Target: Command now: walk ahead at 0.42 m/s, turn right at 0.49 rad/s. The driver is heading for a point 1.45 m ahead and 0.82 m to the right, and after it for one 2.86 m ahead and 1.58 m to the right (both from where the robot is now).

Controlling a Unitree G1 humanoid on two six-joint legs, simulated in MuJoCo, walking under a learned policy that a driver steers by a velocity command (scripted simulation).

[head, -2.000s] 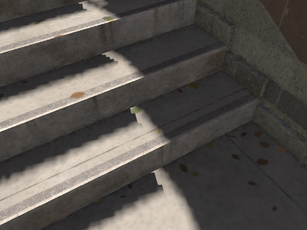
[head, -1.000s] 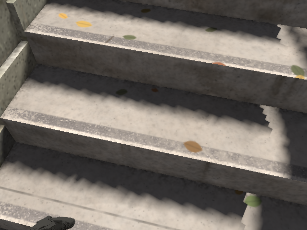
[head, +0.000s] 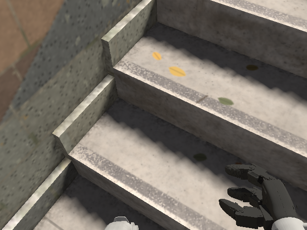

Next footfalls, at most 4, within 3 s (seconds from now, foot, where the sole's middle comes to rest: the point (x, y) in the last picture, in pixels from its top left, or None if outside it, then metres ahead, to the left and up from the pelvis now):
0.66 right None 0.18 -0.12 -0.63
1.00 left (178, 191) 0.46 -0.01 -0.46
1.38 right None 0.17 -0.10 -0.63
1.70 left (225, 205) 0.42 -0.17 -0.46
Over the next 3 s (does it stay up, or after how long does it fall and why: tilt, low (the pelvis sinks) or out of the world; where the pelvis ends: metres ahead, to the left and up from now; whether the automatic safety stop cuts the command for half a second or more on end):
stays up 1.27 -0.52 0.74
